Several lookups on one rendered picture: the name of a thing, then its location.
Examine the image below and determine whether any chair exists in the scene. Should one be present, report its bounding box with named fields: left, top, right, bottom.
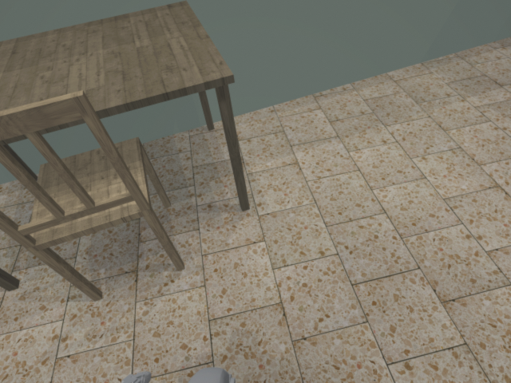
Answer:
left=0, top=90, right=185, bottom=301

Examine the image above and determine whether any left robot thigh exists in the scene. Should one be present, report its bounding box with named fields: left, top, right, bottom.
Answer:
left=188, top=367, right=236, bottom=383

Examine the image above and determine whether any table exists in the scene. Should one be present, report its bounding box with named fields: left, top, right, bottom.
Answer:
left=0, top=1, right=250, bottom=291

